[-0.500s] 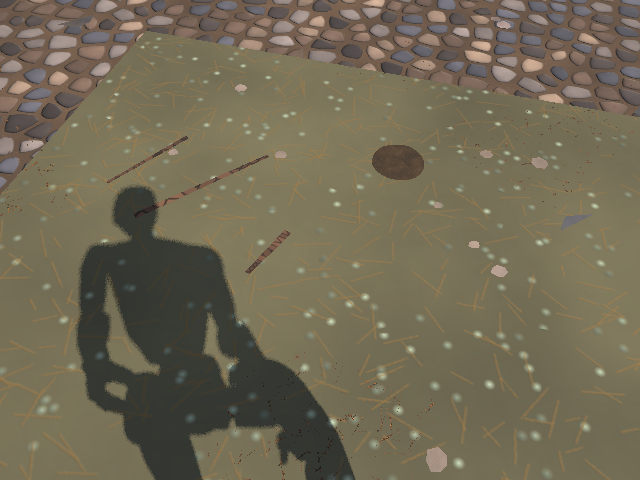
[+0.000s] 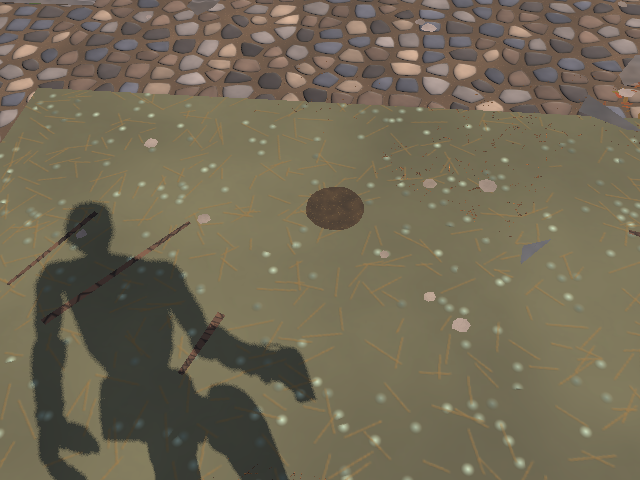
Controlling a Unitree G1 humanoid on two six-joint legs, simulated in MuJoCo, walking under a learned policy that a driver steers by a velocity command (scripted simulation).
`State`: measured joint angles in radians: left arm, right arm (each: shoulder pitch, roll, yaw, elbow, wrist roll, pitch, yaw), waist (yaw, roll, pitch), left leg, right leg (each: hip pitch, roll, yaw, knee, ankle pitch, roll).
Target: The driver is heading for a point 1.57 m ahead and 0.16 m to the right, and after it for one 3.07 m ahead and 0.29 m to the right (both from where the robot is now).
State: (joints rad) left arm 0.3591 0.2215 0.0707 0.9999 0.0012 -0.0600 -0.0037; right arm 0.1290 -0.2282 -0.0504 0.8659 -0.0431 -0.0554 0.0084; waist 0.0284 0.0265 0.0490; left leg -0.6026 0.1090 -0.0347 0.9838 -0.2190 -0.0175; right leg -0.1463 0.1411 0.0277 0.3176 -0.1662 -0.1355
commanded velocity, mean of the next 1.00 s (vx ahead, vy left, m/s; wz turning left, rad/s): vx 0.15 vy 0.00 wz -0.28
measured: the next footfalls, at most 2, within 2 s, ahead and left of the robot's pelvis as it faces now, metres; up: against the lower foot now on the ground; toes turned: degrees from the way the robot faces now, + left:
left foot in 0.28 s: +0.33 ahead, +0.11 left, +0.00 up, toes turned -13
right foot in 0.68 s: +0.20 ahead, -0.08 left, +0.00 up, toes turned -13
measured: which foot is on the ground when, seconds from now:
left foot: up 0.00-0.26, down 0.28-1.00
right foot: down 0.00-0.26, up 0.28-0.66, down 0.68-1.00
